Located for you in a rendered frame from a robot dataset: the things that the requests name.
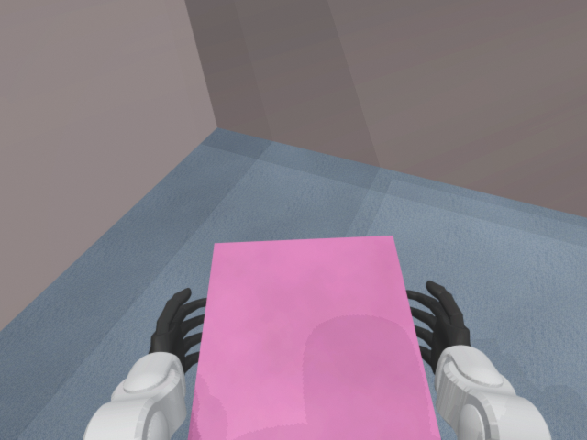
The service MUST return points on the robot right forearm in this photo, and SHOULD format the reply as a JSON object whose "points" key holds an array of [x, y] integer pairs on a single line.
{"points": [[479, 403]]}

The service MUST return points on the robot right hand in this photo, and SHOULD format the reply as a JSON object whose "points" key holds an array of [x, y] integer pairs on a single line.
{"points": [[447, 324]]}

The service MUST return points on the carton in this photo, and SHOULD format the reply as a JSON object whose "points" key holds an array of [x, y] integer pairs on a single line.
{"points": [[310, 339]]}

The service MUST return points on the robot left hand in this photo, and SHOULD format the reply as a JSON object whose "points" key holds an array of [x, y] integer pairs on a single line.
{"points": [[171, 329]]}

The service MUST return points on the robot left forearm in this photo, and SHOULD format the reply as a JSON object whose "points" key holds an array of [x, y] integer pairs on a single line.
{"points": [[147, 405]]}

